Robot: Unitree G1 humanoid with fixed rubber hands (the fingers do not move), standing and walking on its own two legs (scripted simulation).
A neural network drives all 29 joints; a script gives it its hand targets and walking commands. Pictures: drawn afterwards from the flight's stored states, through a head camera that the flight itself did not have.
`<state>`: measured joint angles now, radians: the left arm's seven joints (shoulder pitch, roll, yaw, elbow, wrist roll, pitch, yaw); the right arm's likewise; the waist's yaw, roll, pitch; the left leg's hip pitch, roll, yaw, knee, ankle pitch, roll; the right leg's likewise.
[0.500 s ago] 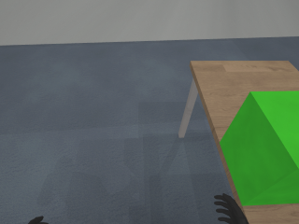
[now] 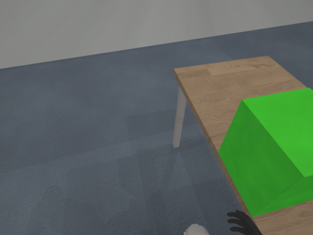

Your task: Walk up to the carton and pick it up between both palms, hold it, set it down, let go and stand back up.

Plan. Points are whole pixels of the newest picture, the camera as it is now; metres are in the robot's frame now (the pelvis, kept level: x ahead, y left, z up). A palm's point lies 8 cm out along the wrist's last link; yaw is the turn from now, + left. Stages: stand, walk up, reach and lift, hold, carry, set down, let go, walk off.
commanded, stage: walk up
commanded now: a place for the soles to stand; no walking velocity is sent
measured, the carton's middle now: (280, 153) +0.33 -0.32 +0.03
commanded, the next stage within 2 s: none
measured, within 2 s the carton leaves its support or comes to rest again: neither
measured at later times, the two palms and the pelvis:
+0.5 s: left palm (56, 191) +0.26 +0.31 -0.10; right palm out of the picture +0.13 -0.24 -0.13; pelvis +0.10 +0.02 -0.03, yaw -14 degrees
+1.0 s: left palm (92, 144) +0.43 +0.25 -0.10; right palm out of the picture +0.09 -0.25 -0.14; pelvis +0.17 +0.03 -0.04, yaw -32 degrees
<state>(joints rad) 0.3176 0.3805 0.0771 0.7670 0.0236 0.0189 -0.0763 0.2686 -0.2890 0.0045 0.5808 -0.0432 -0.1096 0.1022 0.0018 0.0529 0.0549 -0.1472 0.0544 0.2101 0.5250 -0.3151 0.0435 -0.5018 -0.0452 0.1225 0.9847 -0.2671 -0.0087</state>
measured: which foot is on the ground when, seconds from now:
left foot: down 0.00-0.34, up 0.36-0.48, down 0.50-0.88, up 0.90-1.00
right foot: up 0.00-0.26, down 0.28-0.50, up 0.52-0.82, down 0.84-1.00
